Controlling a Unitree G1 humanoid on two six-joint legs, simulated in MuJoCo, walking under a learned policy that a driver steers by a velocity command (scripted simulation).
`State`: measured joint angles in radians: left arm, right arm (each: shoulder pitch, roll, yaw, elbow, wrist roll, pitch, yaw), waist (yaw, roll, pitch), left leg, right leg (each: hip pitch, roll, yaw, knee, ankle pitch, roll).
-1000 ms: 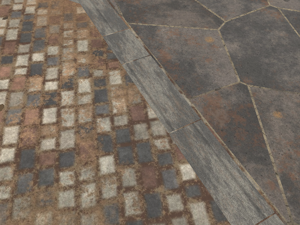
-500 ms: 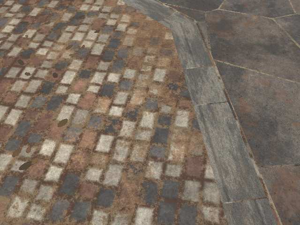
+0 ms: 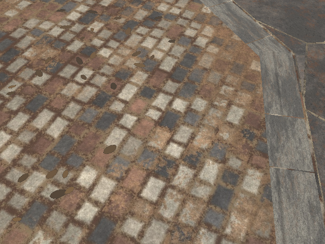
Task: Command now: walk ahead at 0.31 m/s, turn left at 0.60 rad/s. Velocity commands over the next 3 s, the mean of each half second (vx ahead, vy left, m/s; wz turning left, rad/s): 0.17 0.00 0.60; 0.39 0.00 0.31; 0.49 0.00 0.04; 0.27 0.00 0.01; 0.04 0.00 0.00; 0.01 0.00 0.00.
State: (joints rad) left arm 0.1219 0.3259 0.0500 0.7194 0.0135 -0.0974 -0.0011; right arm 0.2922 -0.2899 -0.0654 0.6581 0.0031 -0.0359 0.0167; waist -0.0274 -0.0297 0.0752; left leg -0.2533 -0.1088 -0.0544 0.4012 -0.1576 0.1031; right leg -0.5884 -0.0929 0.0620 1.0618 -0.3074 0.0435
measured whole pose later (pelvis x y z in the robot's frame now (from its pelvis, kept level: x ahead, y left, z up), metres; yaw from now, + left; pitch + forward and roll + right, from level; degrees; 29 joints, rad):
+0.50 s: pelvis +0.17 -0.04 +0.00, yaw +19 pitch +1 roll -1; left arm 0.12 0.26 0.04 0.71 0.01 -0.01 0.02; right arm 0.23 -0.33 -0.08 0.65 0.02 0.07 -0.03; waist 0.00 0.02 0.06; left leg -0.51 0.03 -0.03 1.03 -0.43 -0.06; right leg -0.33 -0.01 -0.08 0.41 -0.11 -0.04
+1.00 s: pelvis +0.30 +0.07 +0.00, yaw +26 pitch +2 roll -1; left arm 0.08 0.30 0.05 0.76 -0.02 -0.06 -0.06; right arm 0.44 -0.26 -0.04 0.77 0.00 -0.05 -0.02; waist -0.07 -0.05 0.01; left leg 0.06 -0.02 -0.01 0.21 -0.30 0.04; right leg -0.65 -0.07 0.00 0.65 0.05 0.03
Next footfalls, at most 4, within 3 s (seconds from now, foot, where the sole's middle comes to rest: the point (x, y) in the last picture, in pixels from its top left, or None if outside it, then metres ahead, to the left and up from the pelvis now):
0.24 right None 0.31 -0.11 -0.78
0.70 left None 0.18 0.12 -0.78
1.16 right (140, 202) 0.61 0.08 -0.78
1.64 left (60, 171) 0.76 0.43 -0.78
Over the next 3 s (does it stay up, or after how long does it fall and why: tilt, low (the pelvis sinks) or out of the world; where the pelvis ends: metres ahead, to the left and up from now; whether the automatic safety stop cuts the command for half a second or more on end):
stays up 0.78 0.33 0.00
